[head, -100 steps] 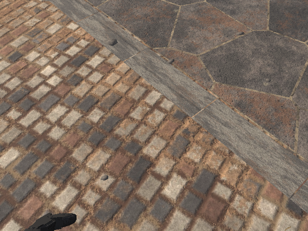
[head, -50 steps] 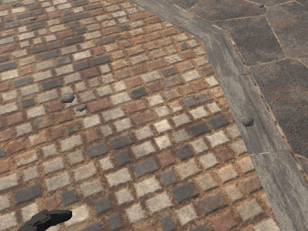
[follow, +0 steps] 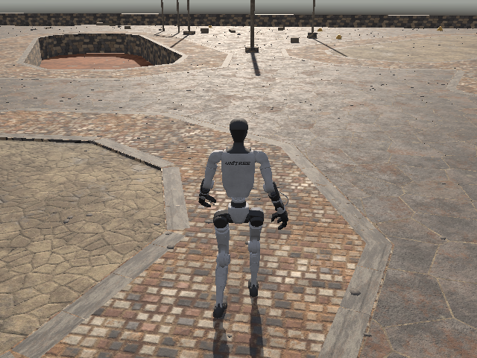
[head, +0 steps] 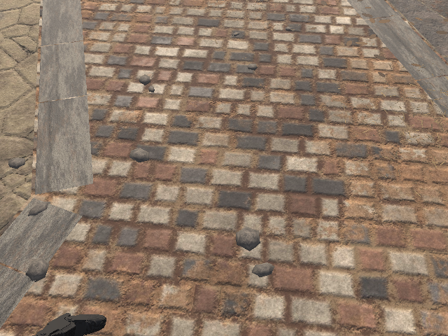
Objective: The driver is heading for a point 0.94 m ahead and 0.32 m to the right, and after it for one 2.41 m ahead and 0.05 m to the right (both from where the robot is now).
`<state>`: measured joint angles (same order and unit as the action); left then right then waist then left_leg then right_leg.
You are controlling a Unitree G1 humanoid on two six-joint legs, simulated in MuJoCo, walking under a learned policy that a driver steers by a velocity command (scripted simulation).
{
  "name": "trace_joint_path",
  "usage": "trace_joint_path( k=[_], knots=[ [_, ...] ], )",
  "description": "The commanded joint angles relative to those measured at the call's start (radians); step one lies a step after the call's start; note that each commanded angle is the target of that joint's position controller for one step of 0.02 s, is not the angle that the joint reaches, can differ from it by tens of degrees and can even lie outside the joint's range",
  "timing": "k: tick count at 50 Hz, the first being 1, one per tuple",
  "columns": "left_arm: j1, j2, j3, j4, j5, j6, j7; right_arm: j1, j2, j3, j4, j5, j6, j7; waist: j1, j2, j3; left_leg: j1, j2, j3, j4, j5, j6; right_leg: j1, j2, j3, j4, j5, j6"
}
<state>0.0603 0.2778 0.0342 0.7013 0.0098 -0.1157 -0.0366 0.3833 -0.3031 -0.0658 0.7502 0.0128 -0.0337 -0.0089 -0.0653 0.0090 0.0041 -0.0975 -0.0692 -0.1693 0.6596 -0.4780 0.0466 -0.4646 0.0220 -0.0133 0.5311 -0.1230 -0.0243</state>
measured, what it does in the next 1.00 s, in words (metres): walks ahead, turning right: left foot, then right foot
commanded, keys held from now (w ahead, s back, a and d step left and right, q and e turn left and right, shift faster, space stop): w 0.10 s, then w+e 0.90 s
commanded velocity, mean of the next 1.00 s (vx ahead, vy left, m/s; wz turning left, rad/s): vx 0.50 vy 0.00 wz -0.36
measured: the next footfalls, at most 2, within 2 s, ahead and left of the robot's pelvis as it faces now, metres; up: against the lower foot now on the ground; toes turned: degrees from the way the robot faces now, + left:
left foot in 0.46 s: +0.40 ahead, +0.12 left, +0.00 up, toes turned -10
right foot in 0.96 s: +0.59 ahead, -0.21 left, +0.00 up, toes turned -28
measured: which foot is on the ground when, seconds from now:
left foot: up 0.00-0.44, down 0.46-0.98, up 1.00-1.00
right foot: down 0.00-0.46, up 0.48-0.94, down 0.96-1.00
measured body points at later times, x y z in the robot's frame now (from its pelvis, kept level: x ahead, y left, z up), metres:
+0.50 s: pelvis +0.26 +0.02 +0.01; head +0.29 +0.03 +0.45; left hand +0.29 +0.31 -0.12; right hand +0.48 -0.24 -0.05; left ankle +0.37 +0.13 -0.72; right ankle +0.11 -0.10 -0.69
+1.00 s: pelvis +0.50 -0.08 -0.01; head +0.54 -0.11 +0.44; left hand +0.81 +0.05 -0.08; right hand +0.40 -0.36 -0.14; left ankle +0.38 +0.13 -0.68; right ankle +0.56 -0.20 -0.72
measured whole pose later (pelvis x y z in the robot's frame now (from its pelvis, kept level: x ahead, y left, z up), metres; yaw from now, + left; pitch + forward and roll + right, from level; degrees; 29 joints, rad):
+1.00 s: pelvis +0.50 -0.08 -0.01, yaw -27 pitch +2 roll +2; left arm 0.08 0.30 0.06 0.60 -0.02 -0.02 -0.04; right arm 0.31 -0.31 -0.08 0.84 0.01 -0.06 -0.01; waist -0.05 -0.01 0.07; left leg -0.08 0.09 0.14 0.84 -0.49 -0.05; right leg -0.53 0.02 -0.04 0.66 -0.16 -0.09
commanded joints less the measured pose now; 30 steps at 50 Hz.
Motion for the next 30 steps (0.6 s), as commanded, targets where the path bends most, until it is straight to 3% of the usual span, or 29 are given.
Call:
trace_joint_path(
  k=[1,2,3,4,5,6,8,10,13,16,18,20,21,22,23,24,25,26,27,28,30],
  knots=[
    [0.367,0.197,0.071,0.033,-0.029,0.002,-0.001,0.086,-0.089,-0.001,-0.072,0.017,-0.032,-0.001,0.153,-0.240,-0.297,-0.645,-0.002,-0.022,0.625,-0.088,-0.021,0.812,-0.408,0.786,-0.230,-0.362,-0.277],
    [0.304,0.151,0.057,0.024,-0.028,0.007,0.004,-0.032,-0.137,-0.015,-0.093,0.024,-0.035,0.000,0.165,-0.142,-0.150,-0.700,0.048,-0.010,0.653,-0.005,-0.016,0.691,-0.377,0.657,-0.250,-0.382,-0.233],
    [0.244,0.137,0.048,0.011,-0.013,0.014,0.007,-0.104,-0.129,-0.011,-0.111,0.012,-0.037,0.000,0.144,-0.070,-0.076,-0.679,0.094,0.039,0.621,0.069,-0.015,0.563,-0.336,0.539,-0.263,-0.285,-0.210],
    [0.209,0.121,0.041,0.011,-0.005,0.017,0.008,-0.138,-0.115,-0.012,-0.122,-0.002,-0.041,0.002,0.121,-0.054,-0.017,-0.658,0.125,0.054,0.555,0.122,-0.018,0.460,-0.301,0.466,-0.288,-0.186,-0.210],
    [0.191,0.103,0.034,0.010,0.004,0.013,0.010,-0.126,-0.100,-0.013,-0.119,-0.007,-0.041,0.004,0.093,-0.078,-0.012,-0.602,0.153,0.056,0.506,0.160,-0.019,0.401,-0.268,0.407,-0.307,-0.103,-0.198],
    [0.188,0.098,0.031,0.012,0.001,0.012,0.009,-0.113,-0.083,-0.011,-0.114,-0.007,-0.040,0.006,0.080,-0.099,-0.013,-0.565,0.158,0.069,0.467,0.174,-0.025,0.367,-0.240,0.372,-0.325,-0.041,-0.200],
    [0.203,0.114,0.034,0.023,-0.015,0.010,0.011,-0.116,-0.054,-0.004,-0.118,-0.015,-0.039,0.005,0.067,-0.104,-0.013,-0.551,0.161,0.096,0.380,0.176,-0.044,0.336,-0.227,0.325,-0.345,0.072,-0.222],
    [0.222,0.148,0.046,0.034,-0.022,0.015,0.020,-0.182,-0.033,0.007,-0.140,-0.021,-0.044,0.004,0.080,-0.085,0.002,-0.556,0.159,0.110,0.242,0.247,-0.067,0.320,-0.219,0.283,-0.365,0.133,-0.229],
    [0.258,0.168,0.054,0.051,-0.030,0.029,0.032,-0.286,-0.013,0.018,-0.154,-0.017,-0.056,0.014,0.111,-0.081,0.014,-0.478,0.127,0.120,0.025,0.427,-0.087,0.283,-0.179,0.216,-0.359,0.144,-0.198],
    [0.323,0.175,0.057,0.074,-0.037,0.043,0.038,-0.374,-0.024,0.016,-0.169,-0.005,-0.069,0.027,0.143,-0.086,0.020,-0.406,0.091,0.122,-0.088,0.519,-0.095,0.284,-0.185,0.231,-0.329,0.118,-0.184],
    [0.344,0.176,0.059,0.080,-0.041,0.053,0.043,-0.406,-0.043,0.008,-0.181,0.001,-0.077,0.033,0.141,-0.096,0.022,-0.377,0.083,0.106,-0.146,0.499,-0.084,0.316,-0.203,0.276,-0.292,0.074,-0.169],
    [0.337,0.188,0.066,0.078,-0.040,0.061,0.048,-0.380,-0.073,-0.004,-0.176,0.004,-0.085,0.034,0.108,-0.115,0.014,-0.302,0.081,0.102,-0.189,0.449,-0.062,0.333,-0.220,0.318,-0.242,0.058,-0.147],
    [0.327,0.180,0.064,0.075,-0.039,0.064,0.050,-0.322,-0.089,-0.014,-0.159,0.003,-0.088,0.030,0.071,-0.115,-0.007,-0.209,0.080,0.112,-0.223,0.436,-0.042,0.317,-0.203,0.313,-0.189,0.082,-0.128],
    [0.322,0.151,0.055,0.069,-0.033,0.064,0.049,-0.221,-0.123,-0.032,-0.134,-0.006,-0.090,0.022,0.021,-0.102,-0.070,-0.045,0.102,0.107,-0.234,0.417,-0.012,0.272,-0.149,0.283,-0.067,0.127,-0.099],
    [0.303,0.089,0.032,0.038,-0.014,0.060,0.046,-0.058,-0.185,-0.050,-0.117,-0.024,-0.089,0.011,-0.054,-0.002,-0.211,0.207,0.274,-0.051,-0.207,0.379,0.053,0.133,-0.081,0.220,0.215,-0.016,-0.060],
    [0.423,0.014,0.010,0.004,-0.033,0.046,0.047,0.011,-0.253,-0.067,-0.090,-0.027,-0.070,0.013,-0.007,0.299,-0.339,0.480,0.489,-0.449,-0.283,0.174,0.193,-0.195,0.034,0.100,0.529,-0.431,-0.007],
    [0.405,0.106,0.030,0.019,-0.052,0.044,0.049,0.004,-0.166,-0.048,-0.091,-0.018,-0.066,0.018,-0.024,0.235,-0.280,0.426,0.482,-0.539,-0.347,0.000,0.194,-0.310,-0.023,0.155,0.678,-0.452,0.002],
    [0.324,0.155,0.047,0.007,-0.055,0.048,0.048,-0.041,-0.114,-0.032,-0.092,-0.013,-0.066,0.016,-0.029,0.156,-0.157,0.318,0.445,-0.394,-0.362,0.024,0.159,-0.344,-0.057,0.153,0.718,-0.362,0.003],
    [0.288,0.147,0.049,0.003,-0.047,0.054,0.049,-0.098,-0.089,-0.022,-0.092,-0.017,-0.066,0.017,-0.004,0.101,-0.095,0.210,0.403,-0.278,-0.382,0.141,0.140,-0.314,-0.089,0.133,0.709,-0.287,0.011],
    [0.261,0.136,0.052,-0.005,-0.037,0.059,0.047,-0.139,-0.059,-0.014,-0.084,-0.020,-0.066,0.019,0.016,0.091,-0.044,0.125,0.366,-0.192,-0.411,0.232,0.134,-0.293,-0.112,0.130,0.672,-0.236,0.017],
    [0.264,0.102,0.051,-0.013,-0.042,0.078,0.037,-0.180,-0.045,-0.013,-0.071,-0.025,-0.073,0.019,0.054,0.125,-0.007,0.015,0.330,-0.067,-0.464,0.335,0.129,-0.224,-0.144,0.121,0.633,-0.185,0.026]
  ],
)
